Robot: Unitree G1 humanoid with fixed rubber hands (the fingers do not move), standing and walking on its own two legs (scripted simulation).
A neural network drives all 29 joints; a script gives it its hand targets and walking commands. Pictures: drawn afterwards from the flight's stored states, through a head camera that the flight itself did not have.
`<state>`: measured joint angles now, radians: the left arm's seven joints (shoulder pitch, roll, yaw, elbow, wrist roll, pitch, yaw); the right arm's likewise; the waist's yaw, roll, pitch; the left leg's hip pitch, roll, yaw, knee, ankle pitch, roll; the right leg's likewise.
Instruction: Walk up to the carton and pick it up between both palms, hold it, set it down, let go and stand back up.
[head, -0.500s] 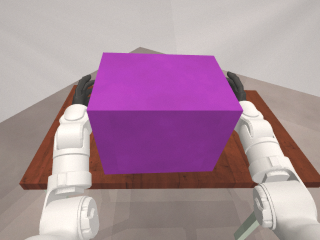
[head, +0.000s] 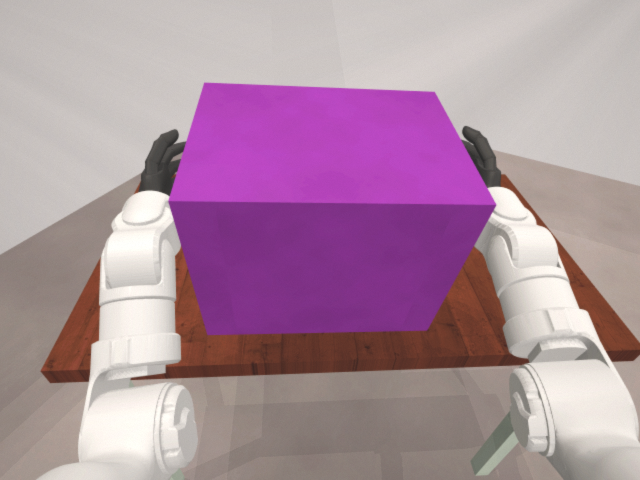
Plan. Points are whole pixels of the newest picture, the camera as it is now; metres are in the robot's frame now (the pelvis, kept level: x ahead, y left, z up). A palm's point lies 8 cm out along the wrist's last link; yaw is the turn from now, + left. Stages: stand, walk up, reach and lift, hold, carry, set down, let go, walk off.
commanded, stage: reach and lift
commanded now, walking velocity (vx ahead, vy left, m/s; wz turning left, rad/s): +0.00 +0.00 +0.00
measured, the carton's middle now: (321, 213) +0.39 +0.01 +0.18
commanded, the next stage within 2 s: hold in 0.68 s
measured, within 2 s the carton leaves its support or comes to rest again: neither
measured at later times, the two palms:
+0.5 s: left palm (164, 195) +0.37 +0.19 +0.21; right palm (484, 188) +0.38 -0.19 +0.22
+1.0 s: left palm (161, 164) +0.37 +0.19 +0.26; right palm (505, 155) +0.37 -0.20 +0.27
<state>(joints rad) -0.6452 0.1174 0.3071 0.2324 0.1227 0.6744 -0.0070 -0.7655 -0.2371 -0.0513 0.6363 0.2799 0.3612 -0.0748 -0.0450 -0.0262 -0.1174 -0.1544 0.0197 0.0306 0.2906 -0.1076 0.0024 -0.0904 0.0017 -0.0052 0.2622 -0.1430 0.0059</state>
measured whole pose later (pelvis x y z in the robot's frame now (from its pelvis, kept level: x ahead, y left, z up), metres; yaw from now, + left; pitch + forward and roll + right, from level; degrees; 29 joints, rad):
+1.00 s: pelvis +0.01 -0.01 +0.00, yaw +0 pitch -4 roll -1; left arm -0.76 0.13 0.36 0.25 0.19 0.84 -0.07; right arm -0.91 -0.27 -0.03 0.67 0.31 0.54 -0.12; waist -0.08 -0.03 -0.14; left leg -0.11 0.03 0.02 0.30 -0.12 -0.01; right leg -0.04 0.01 -0.01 0.25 -0.16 -0.01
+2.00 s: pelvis +0.01 -0.01 +0.00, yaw +1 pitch -2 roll -1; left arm -0.77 0.17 0.33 0.27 0.15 0.84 -0.06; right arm -0.96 -0.30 0.01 0.69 0.35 0.58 -0.14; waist -0.06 -0.01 -0.17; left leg -0.16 0.03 0.01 0.32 -0.13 -0.01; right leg -0.07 0.02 -0.02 0.25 -0.15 0.00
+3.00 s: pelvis +0.00 -0.01 +0.00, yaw +1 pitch -2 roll -1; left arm -0.78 0.16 0.33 0.27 0.17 0.84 -0.06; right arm -0.96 -0.29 -0.02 0.71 0.35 0.57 -0.13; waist -0.07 -0.02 -0.16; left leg -0.16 0.03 0.01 0.31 -0.12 -0.01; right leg -0.07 0.02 -0.02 0.25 -0.15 0.00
